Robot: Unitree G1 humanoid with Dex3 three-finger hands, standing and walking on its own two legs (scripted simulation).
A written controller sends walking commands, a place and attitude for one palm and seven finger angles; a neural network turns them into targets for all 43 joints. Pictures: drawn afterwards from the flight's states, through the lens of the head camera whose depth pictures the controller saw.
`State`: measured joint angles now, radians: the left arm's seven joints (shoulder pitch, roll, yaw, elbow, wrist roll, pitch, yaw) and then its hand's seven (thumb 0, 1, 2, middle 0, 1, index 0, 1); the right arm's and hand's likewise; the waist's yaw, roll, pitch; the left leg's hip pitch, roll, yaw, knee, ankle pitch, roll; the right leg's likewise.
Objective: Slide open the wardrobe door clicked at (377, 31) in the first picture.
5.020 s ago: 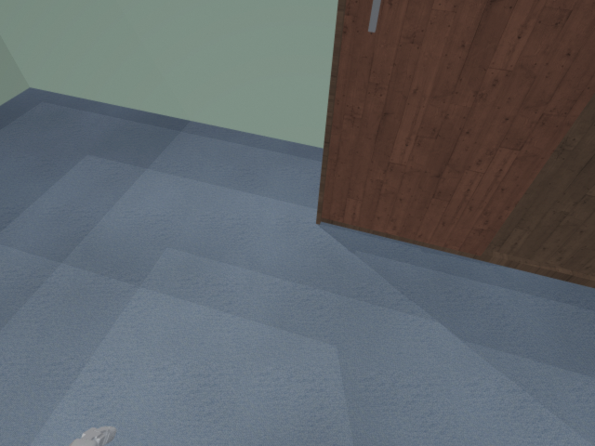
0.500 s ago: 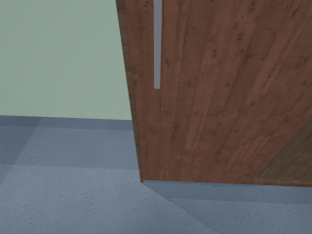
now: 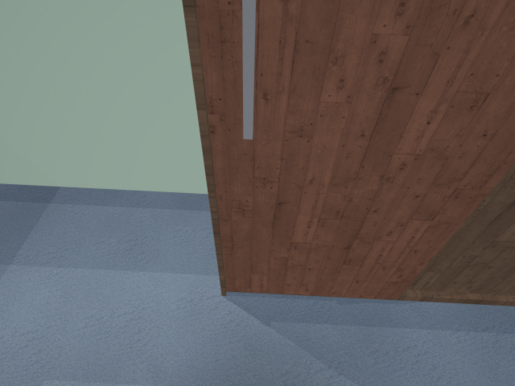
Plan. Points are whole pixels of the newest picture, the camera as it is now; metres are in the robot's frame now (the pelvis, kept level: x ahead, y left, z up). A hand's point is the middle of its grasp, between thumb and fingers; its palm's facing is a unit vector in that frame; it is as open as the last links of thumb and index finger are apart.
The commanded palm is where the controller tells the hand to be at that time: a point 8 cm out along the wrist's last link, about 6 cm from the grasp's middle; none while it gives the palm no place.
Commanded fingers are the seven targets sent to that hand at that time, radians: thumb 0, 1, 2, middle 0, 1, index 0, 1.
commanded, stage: look again from close up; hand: left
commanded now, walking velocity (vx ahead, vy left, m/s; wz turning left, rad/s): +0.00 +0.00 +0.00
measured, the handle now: (249, 52) +0.56 +0.05 +0.25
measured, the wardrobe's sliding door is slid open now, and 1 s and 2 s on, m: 0.00 0.00 0.00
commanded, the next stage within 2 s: shuffle to correct the standing spot in 0.92 s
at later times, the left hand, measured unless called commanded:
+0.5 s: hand out of the picture +0.05 +0.19 -0.18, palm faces +0.02 -0.98 -0.21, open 7.4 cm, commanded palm none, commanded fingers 0.00 0.90 0.90 -0.20 -0.30 -0.20 -0.30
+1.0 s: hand out of the picture +0.03 +0.20 -0.18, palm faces +0.01 -0.98 -0.20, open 7.4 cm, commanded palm none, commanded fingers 0.00 0.90 0.90 -0.20 -0.30 -0.20 -0.30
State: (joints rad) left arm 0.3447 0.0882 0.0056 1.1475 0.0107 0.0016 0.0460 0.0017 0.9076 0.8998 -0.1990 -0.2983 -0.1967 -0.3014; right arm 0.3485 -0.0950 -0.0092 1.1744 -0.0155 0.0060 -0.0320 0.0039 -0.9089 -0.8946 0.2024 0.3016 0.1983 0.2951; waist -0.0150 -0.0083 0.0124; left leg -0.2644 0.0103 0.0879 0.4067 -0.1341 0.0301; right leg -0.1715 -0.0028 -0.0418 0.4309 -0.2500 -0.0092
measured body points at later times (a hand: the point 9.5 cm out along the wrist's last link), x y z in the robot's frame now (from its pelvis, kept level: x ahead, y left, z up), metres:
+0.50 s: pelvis +0.03 +0.01 -0.01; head +0.03 +0.02 +0.44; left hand +0.05 +0.24 -0.16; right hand +0.06 -0.22 -0.16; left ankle +0.05 +0.10 -0.74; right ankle -0.01 -0.11 -0.74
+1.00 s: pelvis +0.03 +0.01 +0.00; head +0.05 +0.03 +0.45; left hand +0.03 +0.25 -0.17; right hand +0.07 -0.22 -0.15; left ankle +0.05 +0.10 -0.74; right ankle -0.01 -0.11 -0.74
